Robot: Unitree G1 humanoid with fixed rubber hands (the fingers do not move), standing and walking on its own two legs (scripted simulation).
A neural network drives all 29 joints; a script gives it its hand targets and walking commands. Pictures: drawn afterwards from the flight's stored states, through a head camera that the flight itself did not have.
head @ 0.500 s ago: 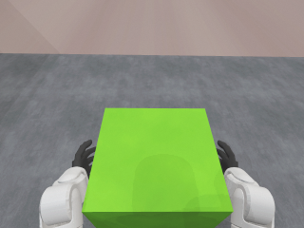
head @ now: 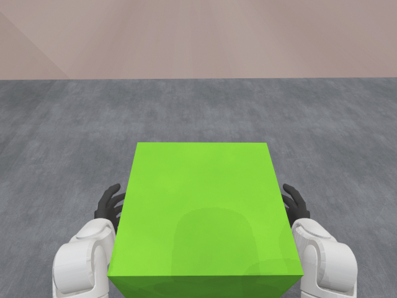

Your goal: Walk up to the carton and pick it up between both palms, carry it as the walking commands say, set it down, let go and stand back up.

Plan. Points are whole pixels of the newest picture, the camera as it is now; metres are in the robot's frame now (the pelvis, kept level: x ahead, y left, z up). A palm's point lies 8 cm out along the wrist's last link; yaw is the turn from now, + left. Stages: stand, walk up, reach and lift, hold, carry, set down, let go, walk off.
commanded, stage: carry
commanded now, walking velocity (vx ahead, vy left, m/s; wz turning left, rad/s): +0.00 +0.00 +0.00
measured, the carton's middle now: (201, 235) +0.27 +0.00 +0.02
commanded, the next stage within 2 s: none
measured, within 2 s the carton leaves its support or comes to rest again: neither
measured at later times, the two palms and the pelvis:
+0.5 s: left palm (125, 225) +0.25 +0.14 +0.08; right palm (311, 227) +0.25 -0.20 +0.08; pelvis +0.00 -0.03 +0.00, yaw +0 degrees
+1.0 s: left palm (130, 226) +0.27 +0.14 +0.05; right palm (305, 227) +0.27 -0.20 +0.05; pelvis +0.01 -0.03 +0.00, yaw +0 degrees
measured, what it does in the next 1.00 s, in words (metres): stands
